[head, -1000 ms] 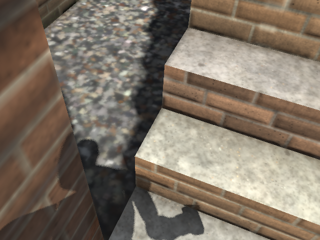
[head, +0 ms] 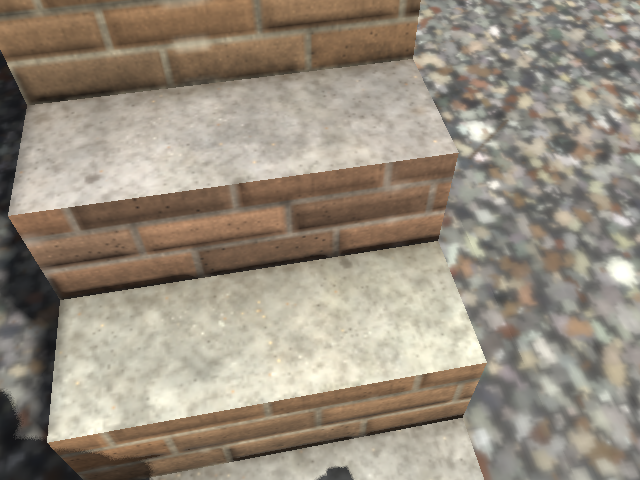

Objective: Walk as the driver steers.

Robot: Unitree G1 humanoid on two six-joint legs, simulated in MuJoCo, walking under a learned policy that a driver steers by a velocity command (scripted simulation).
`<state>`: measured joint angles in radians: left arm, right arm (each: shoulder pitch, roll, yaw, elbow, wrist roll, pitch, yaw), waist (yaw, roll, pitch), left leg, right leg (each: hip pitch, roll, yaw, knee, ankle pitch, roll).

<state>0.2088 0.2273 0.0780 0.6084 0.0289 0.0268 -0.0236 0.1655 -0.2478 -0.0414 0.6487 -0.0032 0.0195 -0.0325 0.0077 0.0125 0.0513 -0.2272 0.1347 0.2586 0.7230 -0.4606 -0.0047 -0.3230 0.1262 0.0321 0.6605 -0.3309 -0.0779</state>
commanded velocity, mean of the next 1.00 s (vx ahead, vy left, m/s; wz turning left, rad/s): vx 0.35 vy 0.00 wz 0.19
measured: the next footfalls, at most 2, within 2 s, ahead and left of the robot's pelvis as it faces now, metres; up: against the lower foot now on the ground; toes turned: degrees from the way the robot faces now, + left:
left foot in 0.28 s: +0.06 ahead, +0.08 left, +0.00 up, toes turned +5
right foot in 1.42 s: +0.11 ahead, -0.11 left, +0.00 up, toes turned +6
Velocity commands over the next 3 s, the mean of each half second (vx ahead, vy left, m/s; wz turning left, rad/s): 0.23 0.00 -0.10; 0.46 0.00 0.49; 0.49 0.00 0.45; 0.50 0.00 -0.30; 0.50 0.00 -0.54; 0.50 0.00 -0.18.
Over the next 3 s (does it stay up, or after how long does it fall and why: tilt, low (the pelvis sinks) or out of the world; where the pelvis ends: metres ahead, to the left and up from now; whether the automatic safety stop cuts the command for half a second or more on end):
stays up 0.06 -0.02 0.03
